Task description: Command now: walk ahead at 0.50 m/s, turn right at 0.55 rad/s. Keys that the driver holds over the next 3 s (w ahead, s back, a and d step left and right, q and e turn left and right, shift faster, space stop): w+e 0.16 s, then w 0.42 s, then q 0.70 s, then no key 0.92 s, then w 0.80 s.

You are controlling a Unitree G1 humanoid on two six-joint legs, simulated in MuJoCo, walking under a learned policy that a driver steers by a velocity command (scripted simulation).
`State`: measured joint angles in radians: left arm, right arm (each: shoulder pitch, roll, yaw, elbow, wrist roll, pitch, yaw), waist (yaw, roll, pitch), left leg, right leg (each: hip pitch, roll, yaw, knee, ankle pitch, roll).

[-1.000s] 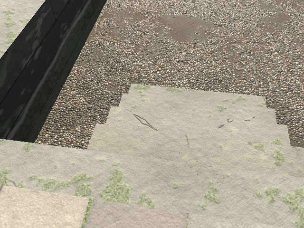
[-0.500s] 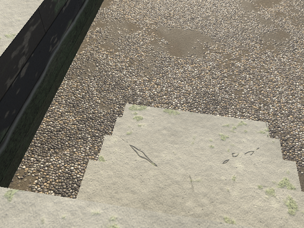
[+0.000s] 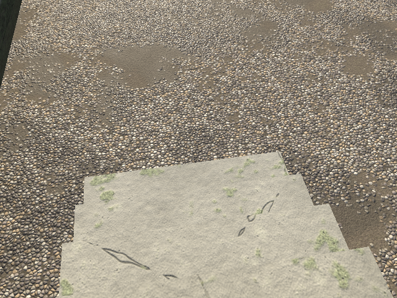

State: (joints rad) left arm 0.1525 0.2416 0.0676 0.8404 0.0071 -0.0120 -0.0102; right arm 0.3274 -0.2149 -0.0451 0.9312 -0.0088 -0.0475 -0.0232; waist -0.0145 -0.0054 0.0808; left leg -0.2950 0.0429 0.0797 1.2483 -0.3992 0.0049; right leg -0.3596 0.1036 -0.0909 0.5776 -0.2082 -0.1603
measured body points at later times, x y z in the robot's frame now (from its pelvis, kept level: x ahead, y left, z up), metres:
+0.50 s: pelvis +0.24 +0.02 -0.02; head +0.24 +0.01 +0.43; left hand +0.25 +0.31 -0.14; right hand +0.36 -0.28 -0.12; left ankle +0.43 +0.13 -0.72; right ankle +0.07 -0.03 -0.72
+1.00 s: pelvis +0.44 +0.03 -0.17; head +0.45 +0.05 +0.28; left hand +0.61 +0.24 -0.29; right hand +0.41 -0.22 -0.30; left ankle +0.45 +0.11 -0.89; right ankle +0.51 -0.11 -0.82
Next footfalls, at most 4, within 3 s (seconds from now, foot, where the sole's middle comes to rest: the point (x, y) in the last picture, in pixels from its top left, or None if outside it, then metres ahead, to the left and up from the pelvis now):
0.62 left None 0.49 0.11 -0.93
1.12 right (232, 296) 0.52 -0.09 -0.93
1.50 left None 0.45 0.11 -0.93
1.82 right None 0.49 -0.08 -0.93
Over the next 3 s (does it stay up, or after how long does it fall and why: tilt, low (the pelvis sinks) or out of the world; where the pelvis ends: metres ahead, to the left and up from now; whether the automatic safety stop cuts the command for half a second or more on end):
stays up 0.73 0.04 -0.33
